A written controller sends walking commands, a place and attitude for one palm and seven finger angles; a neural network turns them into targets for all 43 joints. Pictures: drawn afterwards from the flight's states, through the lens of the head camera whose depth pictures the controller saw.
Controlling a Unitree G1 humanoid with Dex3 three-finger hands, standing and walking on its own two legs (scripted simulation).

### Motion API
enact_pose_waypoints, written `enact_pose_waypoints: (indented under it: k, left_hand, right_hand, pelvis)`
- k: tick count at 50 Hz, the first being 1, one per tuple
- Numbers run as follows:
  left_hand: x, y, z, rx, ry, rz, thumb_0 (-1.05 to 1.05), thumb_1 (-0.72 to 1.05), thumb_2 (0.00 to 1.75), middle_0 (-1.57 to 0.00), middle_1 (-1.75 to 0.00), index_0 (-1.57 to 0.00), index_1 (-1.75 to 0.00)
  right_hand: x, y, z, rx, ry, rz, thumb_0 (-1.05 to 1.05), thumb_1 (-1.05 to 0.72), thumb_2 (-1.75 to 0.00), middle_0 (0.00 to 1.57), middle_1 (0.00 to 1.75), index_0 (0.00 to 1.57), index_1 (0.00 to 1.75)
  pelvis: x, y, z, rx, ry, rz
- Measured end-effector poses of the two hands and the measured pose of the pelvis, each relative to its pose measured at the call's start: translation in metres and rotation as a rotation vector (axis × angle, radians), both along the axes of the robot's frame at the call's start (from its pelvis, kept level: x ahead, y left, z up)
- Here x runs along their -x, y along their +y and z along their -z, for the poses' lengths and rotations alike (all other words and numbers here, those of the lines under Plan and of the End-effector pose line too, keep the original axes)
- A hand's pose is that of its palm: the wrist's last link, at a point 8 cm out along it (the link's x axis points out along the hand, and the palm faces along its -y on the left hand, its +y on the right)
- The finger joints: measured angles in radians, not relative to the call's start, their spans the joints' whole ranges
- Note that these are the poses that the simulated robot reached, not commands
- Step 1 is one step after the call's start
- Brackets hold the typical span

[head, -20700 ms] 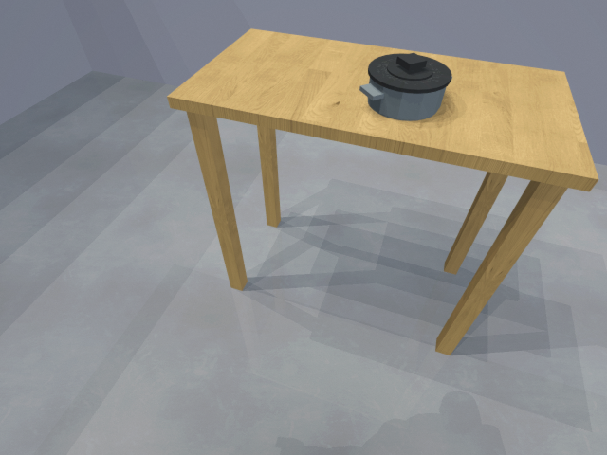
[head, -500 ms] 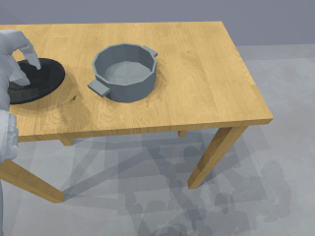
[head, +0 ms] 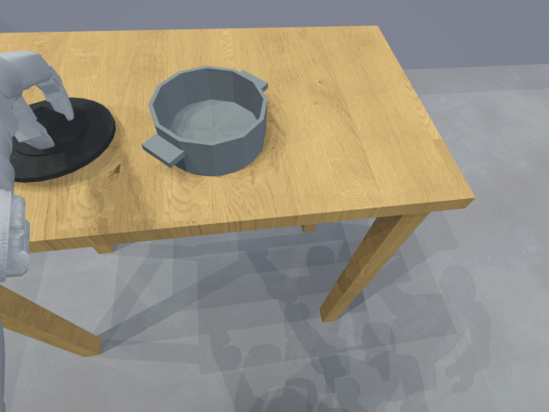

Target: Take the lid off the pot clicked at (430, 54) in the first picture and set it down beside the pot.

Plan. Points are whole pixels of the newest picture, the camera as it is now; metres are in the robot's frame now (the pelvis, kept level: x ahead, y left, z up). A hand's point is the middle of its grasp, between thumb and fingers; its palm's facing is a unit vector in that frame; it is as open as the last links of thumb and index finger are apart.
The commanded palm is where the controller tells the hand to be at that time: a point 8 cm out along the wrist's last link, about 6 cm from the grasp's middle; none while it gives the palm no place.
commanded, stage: open the fingers wide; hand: left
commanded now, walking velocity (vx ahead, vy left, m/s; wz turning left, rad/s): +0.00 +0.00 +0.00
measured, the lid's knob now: (42, 122) +0.52 +0.28 +0.11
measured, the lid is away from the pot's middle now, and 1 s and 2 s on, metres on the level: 0.23 0.23 0.23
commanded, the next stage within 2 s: raise the empty hand in 1.20 s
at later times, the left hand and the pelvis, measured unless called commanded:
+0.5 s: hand (32, 129) +0.48 +0.27 +0.13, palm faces -0.41 -0.08 -0.91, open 7.9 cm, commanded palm +0.50 +0.27 +0.20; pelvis -0.01 -0.01 +0.00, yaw +0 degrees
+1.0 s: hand (35, 120) +0.48 +0.27 +0.15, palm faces -0.38 -0.09 -0.92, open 10.4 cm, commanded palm +0.50 +0.27 +0.20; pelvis +0.00 -0.01 +0.00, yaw +0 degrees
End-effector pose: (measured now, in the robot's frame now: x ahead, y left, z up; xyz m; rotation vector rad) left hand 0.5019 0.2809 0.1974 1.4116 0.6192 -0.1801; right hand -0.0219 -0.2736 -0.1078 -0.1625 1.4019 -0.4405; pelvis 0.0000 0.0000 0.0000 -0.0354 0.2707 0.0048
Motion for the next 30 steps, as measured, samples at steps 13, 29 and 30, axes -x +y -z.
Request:
enact_pose_waypoints:
  k: [13,29,30]
  left_hand:
    - [0.009,-0.012,0.009,-0.054,-0.076,0.125,0.01,0.22,0.71,-0.59,-0.97,-0.62,-0.99]
    - [0.016,-0.011,-0.001,-0.061,-0.090,0.087,0.00,0.24,0.75,-0.55,-0.94,-0.60,-0.96]
    - [0.016,-0.012,-0.002,-0.056,-0.093,0.084,0.00,0.24,0.75,-0.55,-0.93,-0.59,-0.96]
  right_hand:
    - [0.000,-0.004,0.005,-0.009,0.028,0.001,0.00,-0.91,-0.90,0.20,0.30,0.21,0.30]
    - [-0.023,-0.014,0.003,0.000,-0.025,-0.033,0.00,-0.91,-0.90,0.20,0.30,0.21,0.30]
    - [-0.024,-0.014,0.004,0.000,-0.026,-0.033,0.00,-0.91,-0.90,0.20,0.30,0.21,0.30]
  pelvis:
    - [0.005,-0.005,0.003,0.001,-0.005,0.007]
    - [0.005,-0.011,0.000,-0.001,-0.013,-0.006]
    - [0.005,-0.011,0.000,-0.002,-0.015,-0.005]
